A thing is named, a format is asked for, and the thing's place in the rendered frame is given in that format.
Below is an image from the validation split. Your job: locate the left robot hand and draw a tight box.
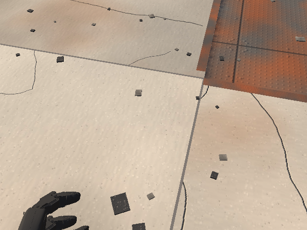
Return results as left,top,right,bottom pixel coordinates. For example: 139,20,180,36
18,191,89,230

